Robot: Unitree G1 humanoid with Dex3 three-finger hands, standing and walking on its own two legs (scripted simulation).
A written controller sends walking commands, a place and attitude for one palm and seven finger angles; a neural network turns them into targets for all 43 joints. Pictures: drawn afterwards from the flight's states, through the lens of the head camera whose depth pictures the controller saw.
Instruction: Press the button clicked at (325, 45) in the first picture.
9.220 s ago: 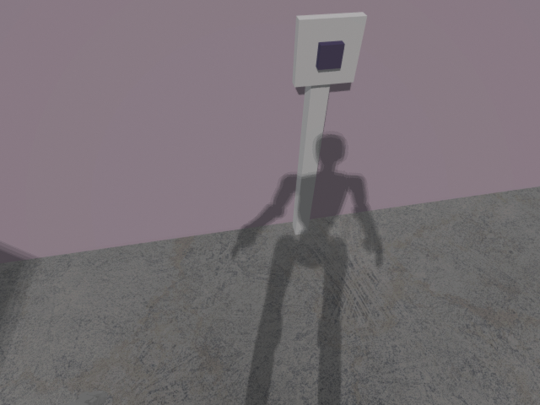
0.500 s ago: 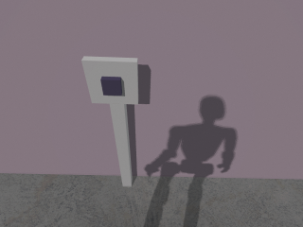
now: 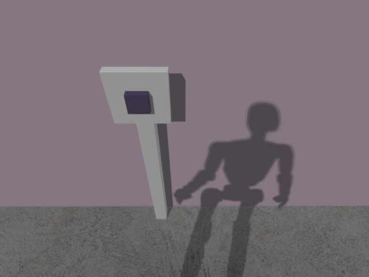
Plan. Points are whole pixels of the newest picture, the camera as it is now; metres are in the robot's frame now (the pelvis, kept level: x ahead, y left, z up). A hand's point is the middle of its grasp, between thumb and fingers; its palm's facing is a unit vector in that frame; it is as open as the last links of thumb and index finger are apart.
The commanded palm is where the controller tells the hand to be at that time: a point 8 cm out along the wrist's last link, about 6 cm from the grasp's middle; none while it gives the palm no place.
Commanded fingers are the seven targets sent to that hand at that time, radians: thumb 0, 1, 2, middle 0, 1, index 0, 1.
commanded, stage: look again from close up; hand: left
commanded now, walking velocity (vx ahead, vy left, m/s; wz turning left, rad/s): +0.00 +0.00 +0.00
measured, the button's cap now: (138, 102) +0.55 +0.17 +0.09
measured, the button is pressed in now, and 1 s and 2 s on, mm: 0 0 0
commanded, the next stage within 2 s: raise the hand and make a fist in 0.42 s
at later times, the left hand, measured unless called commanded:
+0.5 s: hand out of the picture +0.11 +0.20 -0.15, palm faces -0.04 -0.95 -0.31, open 7.4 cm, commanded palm none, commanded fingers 0.00 0.90 0.90 -0.20 -0.30 -0.20 -0.30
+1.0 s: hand (111, 248) +0.20 +0.18 -0.05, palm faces +0.10 -1.00 +0.01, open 5.0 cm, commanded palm +0.17 +0.24 -0.02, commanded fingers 0.00 0.90 0.90 -0.89 -1.05 -0.89 -1.05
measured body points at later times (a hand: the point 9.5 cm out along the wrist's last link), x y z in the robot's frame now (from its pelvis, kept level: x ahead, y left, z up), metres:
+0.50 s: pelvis +0.03 -0.03 +0.01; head +0.03 -0.03 +0.46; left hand +0.11 +0.25 -0.13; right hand +0.10 -0.30 -0.14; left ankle +0.03 +0.08 -0.74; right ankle +0.06 -0.14 -0.74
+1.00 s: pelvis +0.03 -0.04 -0.09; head +0.08 -0.02 +0.36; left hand +0.18 +0.23 -0.04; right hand +0.26 -0.26 -0.14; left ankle +0.03 +0.08 -0.74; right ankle +0.06 -0.14 -0.74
